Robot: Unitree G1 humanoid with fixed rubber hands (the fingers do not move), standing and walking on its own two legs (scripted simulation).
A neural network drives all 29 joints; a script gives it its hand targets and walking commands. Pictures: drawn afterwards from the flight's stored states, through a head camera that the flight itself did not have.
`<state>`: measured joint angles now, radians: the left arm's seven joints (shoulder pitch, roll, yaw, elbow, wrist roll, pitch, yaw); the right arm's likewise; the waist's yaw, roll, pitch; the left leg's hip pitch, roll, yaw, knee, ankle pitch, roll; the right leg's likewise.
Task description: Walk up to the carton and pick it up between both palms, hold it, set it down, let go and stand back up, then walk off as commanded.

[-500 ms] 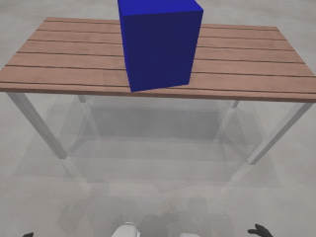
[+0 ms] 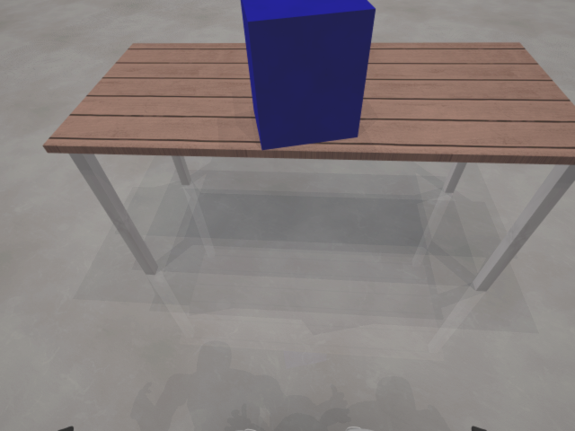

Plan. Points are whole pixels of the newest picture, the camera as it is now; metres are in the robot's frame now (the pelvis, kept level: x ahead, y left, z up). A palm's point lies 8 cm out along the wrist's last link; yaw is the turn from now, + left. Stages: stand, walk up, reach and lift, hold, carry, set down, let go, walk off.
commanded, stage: walk off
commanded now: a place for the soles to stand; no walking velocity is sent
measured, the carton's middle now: (302, 69) +0.88 -0.02 +0.08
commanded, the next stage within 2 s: stand in 0.92 s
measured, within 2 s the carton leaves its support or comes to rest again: neither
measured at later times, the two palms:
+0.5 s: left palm out of the picture +0.11 +0.35 -0.05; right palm out of the picture +0.09 -0.27 -0.10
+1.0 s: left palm out of the picture +0.12 +0.34 -0.05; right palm out of the picture +0.10 -0.27 -0.09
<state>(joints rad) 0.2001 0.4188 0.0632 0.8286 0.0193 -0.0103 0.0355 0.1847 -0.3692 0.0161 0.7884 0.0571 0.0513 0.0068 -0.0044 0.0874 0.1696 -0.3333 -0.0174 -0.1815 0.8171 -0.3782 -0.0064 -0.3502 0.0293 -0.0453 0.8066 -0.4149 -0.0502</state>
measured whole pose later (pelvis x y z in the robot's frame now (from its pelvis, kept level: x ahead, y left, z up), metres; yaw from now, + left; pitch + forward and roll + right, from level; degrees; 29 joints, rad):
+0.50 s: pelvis -0.01 +0.02 +0.01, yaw -2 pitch -3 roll -1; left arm 0.20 0.43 0.06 0.84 0.01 -0.06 0.03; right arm 0.20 -0.37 0.02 0.80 0.06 0.01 0.02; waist -0.01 0.06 0.07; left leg -0.32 -0.01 -0.10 0.71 -0.35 -0.01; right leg -0.32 0.01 -0.01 0.68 -0.30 -0.03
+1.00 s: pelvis +0.00 +0.02 +0.02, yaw -2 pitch -2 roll -1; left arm 0.20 0.42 0.06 0.84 0.01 -0.06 0.01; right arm 0.20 -0.37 0.02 0.81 0.06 -0.01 0.02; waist -0.01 0.07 0.03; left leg -0.31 -0.01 -0.09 0.69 -0.34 -0.01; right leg -0.31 0.01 0.00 0.66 -0.31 -0.02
